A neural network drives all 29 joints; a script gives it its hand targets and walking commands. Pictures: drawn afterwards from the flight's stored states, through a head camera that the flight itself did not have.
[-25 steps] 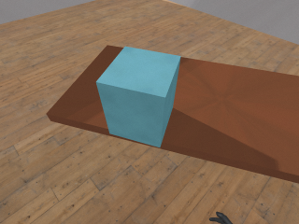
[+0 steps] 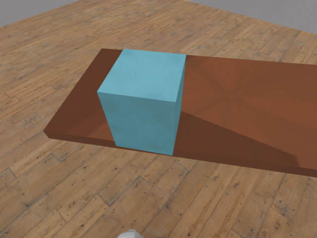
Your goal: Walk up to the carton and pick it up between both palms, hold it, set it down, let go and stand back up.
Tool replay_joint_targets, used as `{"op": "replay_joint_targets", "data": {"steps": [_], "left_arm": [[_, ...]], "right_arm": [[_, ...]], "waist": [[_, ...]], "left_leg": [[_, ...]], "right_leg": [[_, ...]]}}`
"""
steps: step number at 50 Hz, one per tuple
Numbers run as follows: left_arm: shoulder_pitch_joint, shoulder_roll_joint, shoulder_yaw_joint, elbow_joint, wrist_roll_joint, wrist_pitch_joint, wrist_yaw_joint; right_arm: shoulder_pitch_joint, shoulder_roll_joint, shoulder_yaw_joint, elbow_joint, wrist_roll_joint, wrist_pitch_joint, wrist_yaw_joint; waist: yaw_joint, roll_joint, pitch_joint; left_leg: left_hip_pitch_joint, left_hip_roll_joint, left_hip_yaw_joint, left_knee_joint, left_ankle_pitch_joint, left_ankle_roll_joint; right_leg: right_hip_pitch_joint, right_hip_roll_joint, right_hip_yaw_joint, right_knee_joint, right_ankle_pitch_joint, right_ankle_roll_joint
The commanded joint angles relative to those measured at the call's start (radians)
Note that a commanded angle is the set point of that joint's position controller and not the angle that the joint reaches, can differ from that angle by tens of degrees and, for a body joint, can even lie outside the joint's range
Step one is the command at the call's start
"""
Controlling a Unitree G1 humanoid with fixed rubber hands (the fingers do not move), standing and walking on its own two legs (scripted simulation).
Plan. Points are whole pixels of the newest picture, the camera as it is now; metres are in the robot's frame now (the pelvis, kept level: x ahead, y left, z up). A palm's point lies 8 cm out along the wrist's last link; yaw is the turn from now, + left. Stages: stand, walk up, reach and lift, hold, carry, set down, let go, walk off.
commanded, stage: walk up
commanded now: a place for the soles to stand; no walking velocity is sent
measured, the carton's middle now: (148, 103) +0.52 +0.05 +0.03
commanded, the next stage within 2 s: none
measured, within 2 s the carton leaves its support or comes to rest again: neither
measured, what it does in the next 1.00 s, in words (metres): steps to the left, turning right: left foot, then right foot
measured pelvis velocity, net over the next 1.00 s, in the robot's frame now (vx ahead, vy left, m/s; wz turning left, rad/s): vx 0.10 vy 0.16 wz -0.42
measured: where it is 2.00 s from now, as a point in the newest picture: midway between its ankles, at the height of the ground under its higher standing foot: outside the picture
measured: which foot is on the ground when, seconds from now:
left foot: up 0.00-0.08, down 0.10-0.32, up 0.34-0.48, down 0.50-1.00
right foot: down 0.00-0.10, up 0.12-0.30, down 0.32-1.00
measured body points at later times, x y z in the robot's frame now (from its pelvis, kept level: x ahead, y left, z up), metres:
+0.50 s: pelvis +0.08 +0.13 -0.02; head +0.09 +0.10 +0.43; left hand +0.21 +0.35 -0.13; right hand +0.10 -0.13 -0.18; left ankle +0.14 +0.25 -0.73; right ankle +0.06 -0.01 -0.72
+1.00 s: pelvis +0.10 +0.16 +0.00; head +0.12 +0.16 +0.45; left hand +0.27 +0.35 -0.14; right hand +0.09 -0.09 -0.14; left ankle +0.15 +0.26 -0.72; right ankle +0.06 +0.00 -0.72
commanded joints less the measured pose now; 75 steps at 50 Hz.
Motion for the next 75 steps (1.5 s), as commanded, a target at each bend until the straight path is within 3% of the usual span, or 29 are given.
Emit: {"op": "replay_joint_targets", "data": {"steps": [1,3,5,6,7,9,11,14,15,16,17,18,19,20,23,25,26,27,28,35,38,40,44,46,59,64,67,70,75], "left_arm": [[-0.051,0.263,0.08,-0.13,0.016,-0.043,0.007],[-0.062,0.272,0.084,-0.157,0.024,-0.03,-0.001],[-0.077,0.22,0.057,-0.18,0.031,0.0,-0.014],[-0.004,0.119,0.022,-0.196,0.008,0.008,-0.024],[0.001,0.113,0.023,-0.219,-0.021,0.012,-0.013],[-0.016,0.124,0.021,-0.226,-0.032,0.012,-0.003],[0.034,0.136,0.024,-0.217,-0.029,0.01,-0.006],[0.158,0.106,0.031,-0.203,-0.032,-0.007,-0.02],[0.202,0.112,0.04,-0.209,-0.026,-0.015,-0.022],[0.22,0.18,0.054,-0.241,-0.016,-0.015,-0.023],[0.142,0.256,0.068,-0.295,-0.024,-0.008,-0.006],[0.094,0.275,0.084,-0.276,-0.03,0.003,0.009],[0.022,0.273,0.082,-0.286,-0.033,0.004,0.012],[-0.014,0.243,0.071,-0.296,-0.027,-0.001,0.01],[-0.078,0.198,0.053,-0.318,-0.02,-0.016,-0.014],[-0.158,0.201,0.036,-0.318,-0.019,-0.007,-0.034],[-0.131,0.162,0.022,-0.316,-0.019,-0.002,-0.045],[-0.083,0.126,0.008,-0.313,-0.044,0.007,-0.042],[-0.075,0.13,0.009,-0.291,-0.047,0.016,-0.033],[-0.104,0.123,-0.009,-0.238,-0.039,-0.002,-0.055],[-0.134,0.141,-0.008,-0.221,-0.041,0.002,-0.052],[-0.113,0.135,-0.009,-0.205,-0.038,0.003,-0.051],[-0.14,0.15,-0.017,-0.18,-0.04,0.003,-0.05],[-0.146,0.168,-0.014,-0.169,-0.04,0.004,-0.053],[-0.101,0.211,-0.024,-0.145,-0.041,0.008,-0.043],[-0.113,0.254,-0.019,-0.156,-0.049,0.012,-0.042],[-0.124,0.22,-0.031,-0.14,-0.047,0.024,-0.048],[-0.08,0.189,-0.035,-0.13,-0.035,0.026,-0.053],[-0.076,0.23,-0.031,-0.119,-0.048,0.005,-0.053]], "right_arm": [[-0.106,-0.038,-0.01,-0.154,0.009,-0.029,0.012],[-0.064,-0.039,-0.022,-0.157,0.017,-0.026,0.018],[0.119,-0.077,-0.051,-0.118,0.022,-0.029,0.019],[0.182,-0.175,-0.07,-0.132,0.013,-0.037,0.01],[0.163,-0.216,-0.077,-0.144,0.034,-0.032,-0.001],[0.08,-0.188,-0.062,-0.163,0.047,-0.031,-0.029],[0.013,-0.142,-0.041,-0.171,0.036,-0.031,-0.039],[-0.104,-0.117,-0.008,-0.171,0.018,-0.018,-0.033],[-0.125,-0.096,0.011,-0.156,0.014,-0.007,-0.033],[-0.093,-0.021,0.039,-0.152,0.014,-0.003,-0.035],[-0.114,-0.016,0.033,-0.179,0.029,0.005,-0.033],[-0.092,-0.054,0.018,-0.154,0.042,0.014,-0.038],[-0.067,-0.028,0.026,-0.142,0.051,0.006,-0.038],[-0.068,-0.035,0.021,-0.137,0.043,-0.004,-0.041],[-0.007,-0.033,0.005,-0.096,0.035,-0.031,-0.037],[0.066,-0.01,0.004,-0.086,0.048,-0.051,-0.025],[0.066,-0.045,-0.008,-0.093,0.041,-0.06,-0.023],[0.012,-0.109,-0.021,-0.105,0.073,-0.065,-0.025],[-0.032,-0.104,-0.019,-0.103,0.088,-0.062,-0.028],[-0.054,-0.094,-0.004,-0.085,0.072,-0.042,-0.043],[-0.013,-0.084,-0.004,-0.068,0.075,-0.045,-0.041],[-0.032,-0.076,-0.002,-0.069,0.076,-0.041,-0.04],[-0.032,-0.071,0.008,-0.057,0.077,-0.036,-0.042],[-0.038,-0.08,0.007,-0.05,0.074,-0.033,-0.042],[-0.03,-0.085,0.017,-0.025,0.062,-0.014,-0.042],[0.001,-0.084,0.018,-0.021,0.064,-0.006,-0.039],[0.052,-0.088,0.016,-0.006,0.065,-0.02,-0.041],[0.051,-0.147,0.007,0.014,0.06,-0.026,-0.047],[0.028,-0.093,0.026,0.009,0.059,-0.028,-0.038]], "waist": [[0.017,-0.249,0.014],[-0.004,-0.251,0.001],[-0.093,-0.138,-0.047],[-0.128,0.163,-0.09],[-0.129,0.257,-0.124],[-0.102,0.11,-0.024],[-0.061,0.08,-0.022],[0.04,0.056,-0.075],[0.08,-0.011,-0.089],[0.096,-0.244,-0.078],[0.066,-0.245,0.0],[0.055,-0.173,0.026],[0.037,-0.261,0.04],[0.033,-0.261,0.041],[0.013,-0.281,-0.087],[-0.056,-0.23,-0.145],[-0.047,-0.137,-0.158],[0.012,-0.008,-0.178],[0.027,-0.011,-0.129],[0.005,0.018,-0.097],[-0.008,-0.017,-0.113],[-0.007,0.033,-0.135],[-0.015,-0.034,-0.112],[-0.007,-0.048,-0.096],[-0.004,-0.131,-0.089],[-0.022,-0.188,-0.088],[-0.033,-0.136,-0.054],[-0.001,-0.073,-0.002],[-0.012,-0.154,0.012]], "left_leg": [[-0.101,0.059,-0.047,-0.036,-0.009,0.007],[0.06,0.019,0.006,-0.124,0.023,0.037],[0.426,-0.065,0.102,-0.301,0.108,0.076],[0.489,0.122,-0.21,-0.54,-0.056,0.128],[0.422,0.301,-0.491,-0.673,-0.169,0.242],[0.299,0.32,-0.471,-0.663,-0.206,0.324],[0.25,0.293,-0.345,-0.598,-0.139,0.336],[0.035,0.211,-0.101,-0.48,-0.03,0.263],[-0.091,0.17,-0.025,-0.369,-0.109,0.204],[-0.222,0.073,0.065,-0.117,-0.195,0.103],[-0.245,-0.015,0.049,-0.004,-0.275,0.041],[-0.165,0.02,-0.033,0.076,-0.263,0.037],[-0.176,0.023,-0.035,0.096,-0.221,0.037],[-0.19,0.037,-0.044,0.09,-0.169,0.031],[-0.022,0.033,0.007,-0.057,-0.07,0.038],[0.251,-0.003,0.077,-0.333,0.19,0.088],[0.344,0.048,-0.032,-0.387,0.371,0.122],[0.231,0.194,-0.232,-0.497,0.301,0.206],[0.149,0.252,-0.283,-0.546,0.244,0.255],[0.227,0.155,-0.029,-0.522,0.231,0.167],[0.245,0.153,0.004,-0.531,0.235,0.153],[0.303,0.146,0.056,-0.527,0.214,0.162],[0.299,0.137,0.098,-0.514,0.223,0.159],[0.291,0.13,0.12,-0.529,0.091,0.143],[0.381,0.081,0.153,-0.445,0.132,0.147],[0.408,0.038,0.144,-0.412,0.009,0.125],[0.422,0.085,0.095,-0.532,-0.164,0.146],[0.325,0.219,0.052,-0.644,-0.296,0.189],[0.365,0.064,0.173,-0.48,-0.027,0.127]], "right_leg": [[-0.026,-0.291,0.319,-0.213,-0.089,-0.245],[-0.139,-0.257,0.284,-0.135,-0.033,-0.218],[-0.373,-0.141,0.169,0.062,-0.019,-0.151],[-0.482,0.034,0.012,0.339,-0.164,-0.083],[-0.498,0.085,-0.057,0.555,-0.42,-0.056],[-0.514,-0.007,-0.005,0.723,-0.366,-0.075],[-0.438,-0.057,-0.009,0.619,-0.319,-0.069],[-0.021,-0.025,-0.118,0.197,-0.075,-0.1],[0.143,-0.019,-0.055,0.054,0.058,-0.111],[0.181,-0.181,0.325,-0.15,-0.105,-0.13],[0.012,-0.407,0.759,-0.295,-0.2,-0.187],[-0.063,-0.41,0.677,-0.261,-0.137,-0.268],[-0.081,-0.377,0.611,-0.224,-0.103,-0.319],[-0.062,-0.349,0.544,-0.198,-0.042,-0.318],[-0.044,-0.261,0.355,-0.048,0.342,-0.249],[-0.188,-0.161,0.194,0.06,0.414,-0.165],[-0.261,-0.084,0.126,0.154,0.367,-0.115],[-0.206,0.034,0.033,0.277,0.114,-0.066],[-0.16,0.025,0.011,0.319,-0.029,-0.052],[-0.119,-0.027,0.055,0.098,0.194,-0.082],[-0.101,-0.017,0.062,0.095,0.219,-0.08],[-0.12,-0.031,0.047,0.084,0.232,-0.078],[-0.117,-0.039,0.059,0.055,0.288,-0.078],[-0.117,-0.037,0.069,0.043,0.277,-0.086],[-0.218,-0.051,0.164,0.014,0.35,-0.111],[-0.282,-0.07,0.273,-0.075,0.207,-0.134],[-0.336,-0.003,0.207,-0.041,0.007,-0.11],[-0.259,0.019,0.088,0.054,-0.02,-0.094],[-0.262,-0.012,0.22,-0.062,0.194,-0.121]]}}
